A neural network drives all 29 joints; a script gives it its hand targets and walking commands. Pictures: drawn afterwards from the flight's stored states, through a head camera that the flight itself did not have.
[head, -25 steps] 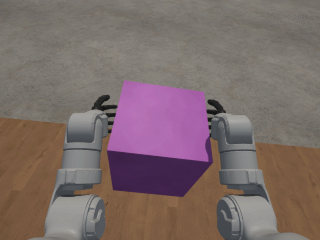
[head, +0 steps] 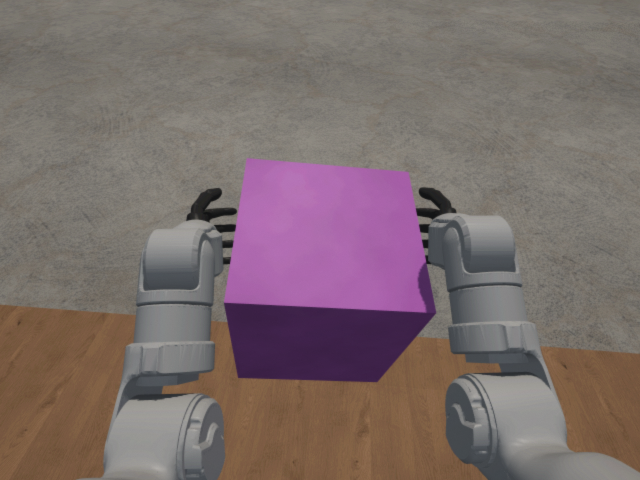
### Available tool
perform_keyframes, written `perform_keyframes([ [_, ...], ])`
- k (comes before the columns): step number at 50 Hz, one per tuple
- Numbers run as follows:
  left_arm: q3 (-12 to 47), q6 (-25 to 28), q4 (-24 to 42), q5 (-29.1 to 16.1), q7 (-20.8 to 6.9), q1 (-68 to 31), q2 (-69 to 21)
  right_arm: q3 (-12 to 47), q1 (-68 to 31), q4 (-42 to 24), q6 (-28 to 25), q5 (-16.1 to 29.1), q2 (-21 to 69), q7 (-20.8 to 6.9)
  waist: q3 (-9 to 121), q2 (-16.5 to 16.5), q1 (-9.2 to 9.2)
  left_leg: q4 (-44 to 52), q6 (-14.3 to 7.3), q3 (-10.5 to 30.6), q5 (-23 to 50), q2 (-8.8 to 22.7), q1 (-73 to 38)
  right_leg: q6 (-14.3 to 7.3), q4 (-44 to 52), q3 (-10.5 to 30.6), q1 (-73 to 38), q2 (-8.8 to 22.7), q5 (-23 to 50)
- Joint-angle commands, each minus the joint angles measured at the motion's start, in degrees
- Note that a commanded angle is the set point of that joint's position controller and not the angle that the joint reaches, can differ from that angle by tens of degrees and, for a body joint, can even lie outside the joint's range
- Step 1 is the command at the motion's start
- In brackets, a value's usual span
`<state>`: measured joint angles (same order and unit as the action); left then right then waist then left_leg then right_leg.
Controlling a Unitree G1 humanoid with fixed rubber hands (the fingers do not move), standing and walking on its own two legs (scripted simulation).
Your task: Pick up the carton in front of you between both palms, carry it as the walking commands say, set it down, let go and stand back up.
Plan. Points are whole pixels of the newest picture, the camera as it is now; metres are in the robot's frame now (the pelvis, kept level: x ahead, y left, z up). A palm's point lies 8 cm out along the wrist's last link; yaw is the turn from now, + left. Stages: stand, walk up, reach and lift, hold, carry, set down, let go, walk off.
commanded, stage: carry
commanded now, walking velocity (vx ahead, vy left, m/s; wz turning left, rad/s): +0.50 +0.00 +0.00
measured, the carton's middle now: (318, 281) +0.37 -0.01 +0.04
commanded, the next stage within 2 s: none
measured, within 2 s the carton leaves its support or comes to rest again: neither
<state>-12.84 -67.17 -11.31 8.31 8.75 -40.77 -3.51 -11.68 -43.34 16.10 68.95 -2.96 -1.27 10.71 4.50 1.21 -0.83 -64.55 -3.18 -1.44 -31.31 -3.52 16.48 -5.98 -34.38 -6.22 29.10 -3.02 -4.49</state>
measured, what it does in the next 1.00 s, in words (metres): goes down: left foot, then right foot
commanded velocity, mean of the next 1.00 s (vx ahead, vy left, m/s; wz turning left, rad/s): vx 0.50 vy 0.00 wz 0.00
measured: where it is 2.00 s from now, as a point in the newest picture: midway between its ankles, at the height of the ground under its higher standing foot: (310, 259)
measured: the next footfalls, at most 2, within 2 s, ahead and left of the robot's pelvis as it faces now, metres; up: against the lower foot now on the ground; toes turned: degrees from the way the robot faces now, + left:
left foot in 0.46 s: +0.43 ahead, +0.08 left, -0.03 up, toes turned +2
right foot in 1.00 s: +0.73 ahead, -0.07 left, -0.06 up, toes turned -3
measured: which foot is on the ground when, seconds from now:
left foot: up 0.00-0.44, down 0.46-1.00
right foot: down 0.00-0.48, up 0.50-0.98, down 1.00-1.00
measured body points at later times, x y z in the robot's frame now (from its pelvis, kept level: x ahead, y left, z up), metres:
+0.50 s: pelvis +0.29 +0.02 -0.03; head +0.30 +0.03 +0.42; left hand +0.67 +0.18 +0.10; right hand +0.67 -0.12 +0.11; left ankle +0.40 +0.08 -0.75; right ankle +0.10 -0.06 -0.69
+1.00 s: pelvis +0.58 +0.00 -0.05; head +0.58 +0.01 +0.40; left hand +0.96 +0.14 +0.08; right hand +0.95 -0.16 +0.08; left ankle +0.40 +0.08 -0.74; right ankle +0.70 -0.06 -0.78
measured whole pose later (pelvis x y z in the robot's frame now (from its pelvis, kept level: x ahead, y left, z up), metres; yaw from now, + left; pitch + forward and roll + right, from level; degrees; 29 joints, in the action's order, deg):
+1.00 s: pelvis +0.58 +0.00 -0.05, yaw +0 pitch +4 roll +1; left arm -13.2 -69.1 -10.5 7.6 8.7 -40.2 -2.5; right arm -12.7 -42.9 14.6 68.8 -4.0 1.5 12.9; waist 5.4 -1.2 -3.4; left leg -40.4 -4.7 -4.5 -28.4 -3.8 7.0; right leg -4.6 -25.0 -5.8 27.7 -0.6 6.0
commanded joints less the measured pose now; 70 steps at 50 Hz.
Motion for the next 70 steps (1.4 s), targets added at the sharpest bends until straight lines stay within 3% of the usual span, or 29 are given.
perform_keyframes([
  [1,30.8,-0.5,1.3,-26.7,-16.0,-36.6,-61.2,31.8,-42.4,-6.2,-1.2,26.0,69.3,-18.9,26.8,-8.7,4.74,-15.1,0.2,4.1,0.9,2.5,29.2,-10.6,8.1,34.9,-42.7,20.5,6.7],
  [2,32.4,-0.3,4.3,-29.1,-16.4,-41.0,-63.5,31.4,-42.9,-7.5,-1.5,26.0,69.5,-18.3,23.8,-4.8,3.62,-11.1,0.4,4.0,4.0,3.8,28.1,-8.8,9.4,31.3,-36.9,19.1,8.0],
  [5,35.2,0.1,9.8,-33.6,-16.6,-46.6,-66.9,30.6,-41.9,-10.7,-1.9,25.0,70.0,-16.4,23.1,-4.6,2.3,-2.9,1.4,2.7,7.7,5.2,22.3,-7.7,12.0,25.1,-28.3,17.5,7.8],
  [8,35.8,0.1,11.1,-34.2,-16.4,-45.1,-67.2,31.3,-39.7,-12.3,-2.3,23.9,69.9,-15.0,24.1,-6.1,3.42,3.0,2.2,1.6,12.3,6.1,25.8,-8.1,10.8,21.4,-32.0,17.1,17.0],
  [12,36.8,-0.2,11.7,-33.9,-16.5,-42.9,-66.1,33.3,-39.3,-15.2,-2.5,23.1,68.6,-13.9,24.2,-7.0,5.02,10.7,2.3,0.1,21.2,5.9,29.2,-5.8,8.1,17.0,-38.3,14.9,28.7],
  [19,36.8,-1.2,7.3,-31.6,-16.6,-37.0,-62.3,34.4,-36.1,-13.2,-0.6,21.1,64.1,-14.1,19.4,-8.1,8.2,34.3,0.4,-5.4,34.6,1.0,23.0,-3.8,2.6,10.9,-42.0,9.5,33.9],
  [20,36.4,-1.1,6.0,-31.3,-16.7,-36.7,-62.1,33.9,-35.6,-11.8,-0.3,20.8,63.7,-14.6,19.1,-8.7,7.45,37.9,-0.5,-5.3,36.2,0.8,17.8,-2.9,1.0,10.2,-39.8,9.6,33.9],
  [22,36.1,-1.0,3.8,-31.4,-17.1,-37.3,-62.3,32.3,-34.3,-8.7,-0.2,20.0,63.2,-15.4,21.8,-8.0,2.54,44.2,-1.9,-7.3,42.6,0.4,-0.4,0.2,-9.4,5.8,-32.7,8.5,34.5],
  [23,36.0,-1.0,2.9,-31.3,-17.3,-38.0,-62.2,31.0,-33.6,-7.4,-0.2,19.5,62.6,-15.9,23.9,-5.2,0.11,41.8,-2.1,-3.9,45.8,4.7,-12.4,1.6,-18.4,4.3,-23.7,7.0,23.3],
  [24,35.9,-1.1,1.9,-31.2,-17.4,-37.7,-62.7,29.4,-32.7,-5.9,-0.2,19.7,61.8,-16.4,27.6,2.5,0.42,31.1,-2.5,9.9,67.6,17.4,-26.4,3.3,-27.9,2.9,-9.9,5.2,-8.0],
  [25,34.8,-1.5,0.7,-31.6,-17.4,-39.8,-64.0,27.7,-33.7,-4.1,-0.5,18.4,59.8,-16.5,33.3,16.3,-2.52,32.1,-15.3,30.6,65.6,28.2,-42.6,6.0,-44.6,6.2,9.8,-3.0,-31.7],
  [26,34.6,-1.3,1.2,-30.9,-17.1,-40.5,-63.8,27.5,-31.9,-2.9,-0.7,19.3,61.7,-16.8,33.7,12.6,-2.84,35.5,-16.2,33.4,44.1,26.3,-39.5,3.9,-48.1,8.8,13.7,0.0,-29.6],
  [27,34.9,-1.1,3.5,-31.4,-16.9,-43.3,-65.2,28.0,-34.0,-4.8,-1.0,20.6,64.1,-17.4,28.9,8.6,-3.06,37.9,-14.0,30.0,35.4,22.3,-33.3,3.2,-46.2,8.4,15.8,1.6,-26.8],
  [28,34.8,-0.7,5.8,-31.8,-16.4,-45.8,-65.6,28.9,-38.1,-7.6,-1.1,22.6,66.5,-17.9,26.0,2.9,-2.07,39.5,-11.7,26.6,33.7,20.6,-27.5,3.3,-42.1,8.4,15.0,3.4,-23.1],
  [32,34.7,-0.3,10.0,-30.8,-13.7,-44.6,-66.0,32.4,-45.2,-13.8,-1.3,28.4,71.0,-18.6,24.5,3.6,-0.46,42.3,-9.8,17.9,36.8,17.8,-17.6,4.6,-31.4,7.0,9.2,5.6,-18.2],
  [38,35.8,-0.4,11.7,-28.3,-11.8,-41.0,-64.3,33.8,-43.0,-16.1,-0.8,28.7,69.3,-18.4,25.3,4.8,-2.54,38.6,-8.7,11.3,56.5,15.3,-26.0,5.1,-19.7,4.8,16.4,5.7,-6.8],
  [45,35.6,-1.4,6.2,-25.9,-13.1,-37.2,-61.4,33.4,-36.6,-8.7,-0.3,25.7,67.6,-19.0,20.1,5.0,-4.96,34.3,-6.7,5.9,59.8,10.7,-28.9,3.7,2.8,-0.2,10.9,1.4,8.3],
  [47,34.2,-1.3,3.6,-25.5,-14.0,-37.2,-60.9,32.7,-36.4,-5.8,-0.8,25.3,67.7,-19.4,19.0,5.8,-3.75,30.7,-5.5,4.6,59.0,10.7,-25.0,1.9,8.8,0.0,2.4,0.9,10.8],
  [49,32.2,-0.9,0.4,-24.9,-14.7,-34.9,-60.6,31.9,-35.8,-2.5,-1.0,25.4,68.6,-20.0,21.9,3.7,1.02,17.9,-2.5,-0.3,56.8,9.0,-16.8,0.7,13.5,-1.9,-16.4,0.6,15.6],
  [50,30.7,-0.5,-0.4,-24.6,-15.1,-34.1,-59.9,31.4,-35.9,-0.9,-1.3,25.4,68.4,-20.2,24.7,-0.3,3.2,7.9,-1.0,-1.2,40.3,7.2,-5.6,0.3,8.8,4.8,-29.5,7.3,24.1],
  [51,29.3,-0.2,-1.4,-23.8,-15.3,-34.9,-58.9,30.9,-35.9,0.9,-1.3,25.2,70.0,-20.5,28.6,-10.9,1.91,-0.6,0.6,-1.5,3.4,3.3,9.7,-3.3,-1.5,21.5,-45.1,21.2,48.1],
  [52,27.8,0.5,-2.3,-23.5,-15.3,-35.1,-57.4,29.3,-36.5,2.0,-1.3,25.0,71.5,-20.3,32.3,-19.5,4.75,-16.2,2.3,1.2,-4.9,-2.0,25.1,-14.5,3.2,38.5,-53.2,27.7,27.8],
  [53,27.9,0.8,-1.7,-25.0,-15.8,-35.1,-60.2,29.5,-37.2,0.6,-1.6,25.0,71.3,-20.1,29.9,-14.3,5.28,-16.6,1.0,3.4,-2.2,1.5,29.0,-13.2,6.9,39.3,-48.5,24.4,11.0],
  [55,30.9,1.6,5.0,-29.3,-16.5,-44.0,-64.1,29.2,-40.7,-2.7,-2.8,25.3,71.8,-19.3,23.0,-3.5,3.19,-10.1,0.6,3.7,4.8,4.5,27.3,-7.0,10.9,29.7,-36.5,18.1,5.4],
  [56,32.9,1.8,7.6,-31.2,-16.5,-47.2,-65.7,29.4,-40.3,-4.1,-2.8,25.5,72.9,-18.7,23.6,-5.2,2.8,-8.4,0.9,3.6,5.9,5.3,26.1,-8.2,11.3,28.9,-33.7,19.2,5.5],
  [59,34.5,1.8,11.0,-33.7,-16.2,-47.9,-67.3,29.8,-39.3,-8.0,-3.1,25.0,72.7,-16.8,24.4,-4.9,2.44,-3.7,2.1,2.1,9.1,6.4,24.4,-8.4,12.4,23.5,-30.5,17.5,7.1],
  [61,34.9,1.6,11.4,-33.8,-16.1,-46.3,-67.4,30.6,-37.5,-9.0,-3.2,24.3,72.4,-16.0,25.0,-5.6,3.27,0.0,2.7,1.2,11.7,7.0,27.6,-8.7,11.1,21.1,-33.4,17.1,14.3],
  [66,36.3,1.0,12.5,-33.5,-16.2,-43.9,-65.9,33.4,-37.1,-12.7,-3.1,23.5,70.7,-14.7,23.8,-7.4,5.01,9.9,2.9,-0.9,20.8,6.7,32.0,-6.3,8.6,16.2,-40.1,14.8,26.8],
  [70,37.0,-0.3,12.5,-32.7,-16.0,-41.9,-63.3,35.0,-36.8,-14.1,-1.7,23.2,67.8,-14.2,21.1,-8.3,6.11,25.6,1.8,-4.5,29.3,3.5,26.3,-4.3,6.6,11.2,-41.0,11.6,33.1],
])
